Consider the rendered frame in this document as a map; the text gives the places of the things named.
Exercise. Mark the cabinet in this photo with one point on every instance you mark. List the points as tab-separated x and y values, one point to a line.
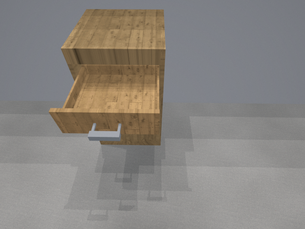
119	37

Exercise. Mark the drawer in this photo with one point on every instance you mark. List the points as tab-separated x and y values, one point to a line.
109	95

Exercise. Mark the handle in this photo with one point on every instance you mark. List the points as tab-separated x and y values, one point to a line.
104	135

